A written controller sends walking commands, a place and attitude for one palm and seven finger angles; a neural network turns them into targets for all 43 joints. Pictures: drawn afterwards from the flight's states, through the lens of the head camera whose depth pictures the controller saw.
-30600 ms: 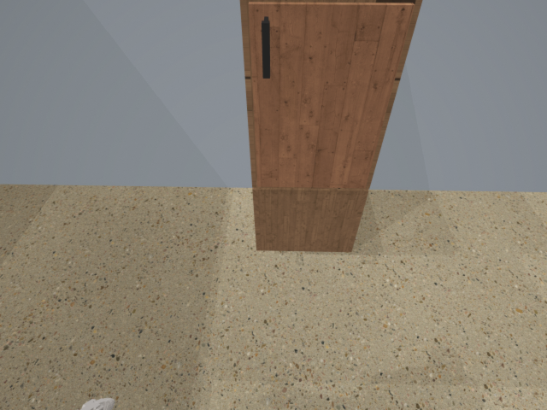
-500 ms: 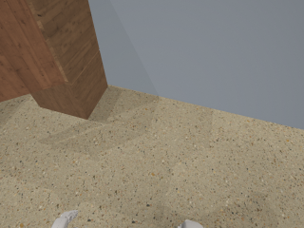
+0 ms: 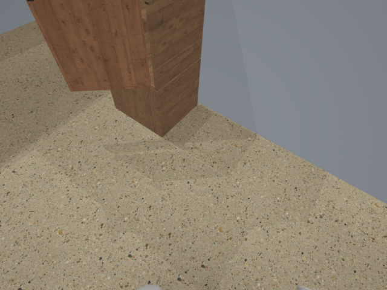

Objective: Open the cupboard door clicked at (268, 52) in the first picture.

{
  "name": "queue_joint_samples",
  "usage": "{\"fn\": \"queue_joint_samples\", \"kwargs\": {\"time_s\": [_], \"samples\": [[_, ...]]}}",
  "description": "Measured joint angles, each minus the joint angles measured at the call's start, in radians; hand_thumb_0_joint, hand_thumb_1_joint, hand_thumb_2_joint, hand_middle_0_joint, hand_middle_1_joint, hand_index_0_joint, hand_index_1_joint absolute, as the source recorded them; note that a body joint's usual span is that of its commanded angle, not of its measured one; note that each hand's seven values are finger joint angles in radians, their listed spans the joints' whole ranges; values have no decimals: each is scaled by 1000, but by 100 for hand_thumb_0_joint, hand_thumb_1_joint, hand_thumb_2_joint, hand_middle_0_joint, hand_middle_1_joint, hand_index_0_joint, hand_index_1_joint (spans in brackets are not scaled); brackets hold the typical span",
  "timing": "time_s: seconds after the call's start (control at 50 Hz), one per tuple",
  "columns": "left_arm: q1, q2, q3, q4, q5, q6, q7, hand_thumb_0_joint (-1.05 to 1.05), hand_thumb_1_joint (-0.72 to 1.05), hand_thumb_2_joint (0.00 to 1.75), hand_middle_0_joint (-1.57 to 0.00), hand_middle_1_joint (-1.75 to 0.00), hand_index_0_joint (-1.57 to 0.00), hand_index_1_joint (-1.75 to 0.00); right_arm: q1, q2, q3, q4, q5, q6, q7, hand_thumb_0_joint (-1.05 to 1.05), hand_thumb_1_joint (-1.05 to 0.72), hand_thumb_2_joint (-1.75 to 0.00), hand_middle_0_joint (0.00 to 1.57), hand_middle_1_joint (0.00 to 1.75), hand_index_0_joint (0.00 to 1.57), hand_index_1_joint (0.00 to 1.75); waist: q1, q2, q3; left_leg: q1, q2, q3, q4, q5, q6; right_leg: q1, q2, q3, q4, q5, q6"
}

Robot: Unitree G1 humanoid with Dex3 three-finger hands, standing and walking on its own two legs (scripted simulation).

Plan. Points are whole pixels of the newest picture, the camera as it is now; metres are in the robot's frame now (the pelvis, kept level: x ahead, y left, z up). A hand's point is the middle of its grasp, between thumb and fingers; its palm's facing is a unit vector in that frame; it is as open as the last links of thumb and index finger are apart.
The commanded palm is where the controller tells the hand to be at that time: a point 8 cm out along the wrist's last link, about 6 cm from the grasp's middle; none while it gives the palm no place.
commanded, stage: turn to face it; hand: left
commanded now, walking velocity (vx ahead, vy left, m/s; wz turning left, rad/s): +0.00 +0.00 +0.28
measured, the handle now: out of the picture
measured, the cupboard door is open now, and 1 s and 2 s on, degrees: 43 43 43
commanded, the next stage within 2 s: take the last steps up to it in 0.24 s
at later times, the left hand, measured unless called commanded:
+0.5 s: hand out of the picture +0.06 +0.18 -0.15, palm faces +0.17 -0.96 -0.23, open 7.3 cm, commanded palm none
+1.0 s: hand out of the picture -0.01 +0.24 -0.18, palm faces +0.39 -0.91 -0.16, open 7.4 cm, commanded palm none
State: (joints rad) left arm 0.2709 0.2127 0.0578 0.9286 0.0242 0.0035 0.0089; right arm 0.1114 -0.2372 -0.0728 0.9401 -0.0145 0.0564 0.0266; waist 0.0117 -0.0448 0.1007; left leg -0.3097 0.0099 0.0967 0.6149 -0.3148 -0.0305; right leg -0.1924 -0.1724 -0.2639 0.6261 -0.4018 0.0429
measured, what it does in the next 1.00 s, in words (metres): walks ahead, turning left: right foot, then left foot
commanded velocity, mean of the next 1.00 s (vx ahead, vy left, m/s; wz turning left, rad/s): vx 0.20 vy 0.10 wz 0.19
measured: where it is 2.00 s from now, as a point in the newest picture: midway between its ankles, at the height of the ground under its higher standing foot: (139, 232)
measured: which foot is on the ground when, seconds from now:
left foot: down 0.00-0.44, up 0.46-0.90, down 0.92-1.00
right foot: down 0.00-0.00, up 0.02-0.42, down 0.44-0.94, up 0.96-1.00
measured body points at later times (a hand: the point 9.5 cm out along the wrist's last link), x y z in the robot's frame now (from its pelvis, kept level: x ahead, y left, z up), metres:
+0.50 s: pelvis +0.01 -0.02 +0.00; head +0.03 -0.04 +0.45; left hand +0.05 +0.23 -0.13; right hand +0.08 -0.25 -0.16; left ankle +0.01 +0.10 -0.70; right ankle +0.00 -0.13 -0.73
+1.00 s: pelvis +0.13 +0.11 -0.01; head +0.17 +0.13 +0.44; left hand -0.03 +0.29 -0.17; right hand +0.31 -0.08 -0.15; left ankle +0.16 +0.21 -0.73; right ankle +0.03 -0.10 -0.66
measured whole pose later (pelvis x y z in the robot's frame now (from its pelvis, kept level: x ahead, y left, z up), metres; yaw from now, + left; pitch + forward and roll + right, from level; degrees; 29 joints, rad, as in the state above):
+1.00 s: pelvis +0.13 +0.11 -0.01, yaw +17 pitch +0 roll +1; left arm 0.41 0.16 0.06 1.14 0.02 0.00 0.00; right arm 0.11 -0.19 -0.05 0.97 -0.03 -0.04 0.01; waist 0.04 -0.04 0.09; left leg -0.42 0.01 0.14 0.68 -0.26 0.07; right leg -0.21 -0.20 -0.08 1.03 -0.53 0.04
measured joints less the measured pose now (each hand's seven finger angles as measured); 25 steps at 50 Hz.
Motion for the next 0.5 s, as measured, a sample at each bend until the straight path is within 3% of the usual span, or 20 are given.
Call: {"fn": "queue_joint_samples", "kwargs": {"time_s": [0.02, 0.06, 0.12, 0.18, 0.28, 0.4, 0.44, 0.5], "samples": [[6, 11, 4, 8, -5, 7, -2, 1, 91, 90, -21, -30, -21, -30, -8, 3, 0, -7, -3, -12, -2, 1, -91, -89, 19, 30, 19, 29, 0, -7, -3, -3, -9, 2, -9, 41, 50, -30, -10, 15, 67, -20, 9], [0, 31, 11, 27, -10, 36, 3, 1, 91, 90, -20, -30, -21, -30, -22, 16, 6, -17, -6, -26, -10, 1, -91, -89, 20, 30, 19, 29, 8, -22, 2, -18, -19, -1, 35, 12, 87, -109, 7, 107, 250, -133, 18], [-16, 41, 20, 48, -5, 62, 7, 1, 91, 90, -20, -30, -20, -30, -15, 31, 19, -26, -10, -36, -27, 1, -91, -89, 20, 30, 20, 29, 11, -12, -12, -2, -18, -18, 6, 3, 87, -201, 48, 187, 432, -125, 21], [-35, 37, 22, 45, -2, 59, 0, 1, 91, 90, -20, -30, -20, -30, 0, 42, 30, -19, -10, -41, -38, 1, -91, -89, 20, 30, 20, 29, 15, 4, -26, 26, -23, -35, -64, 44, 85, -254, 66, 228, 487, -42, 25], [-60, 20, 15, 28, -3, 48, -2, 1, 91, 90, -20, -30, -20, -30, 38, 63, 42, 4, -10, -43, -40, 1, -91, -89, 20, 30, 20, 29, 10, 26, -41, 53, -29, -64, -140, 89, 84, -254, 83, 244, 403, 3, 32], [-76, -17, 1, 23, -7, 36, -3, 1, 91, 90, -20, -30, -20, -30, 79, 62, 32, 35, -14, -30, -40, 1, -92, -89, 20, 30, 20, 30, -13, 56, -50, 40, -32, -90, -125, 86, 63, -140, 118, 224, 128, -8, 23], [-63, -26, -3, 19, -5, 17, -8, 1, 91, 90, -20, -30, -20, -30, 102, 56, 27, 44, -9, -25, -37, 1, -92, -89, 20, 30, 20, 30, -15, 56, -63, 17, -41, -92, -75, 60, 52, -59, 124, 212, -39, 37, 14], [-44, -58, -11, 28, 3, -6, -8, 1, 91, 90, -20, -30, -20, -30, 128, 32, 11, 69, -8, -6, -25, 1, -92, -89, 20, 30, 20, 29, -15, 85, -65, -76, -49, -116, 191, -116, 39, -32, 128, 183, -51, 49, -43]]}}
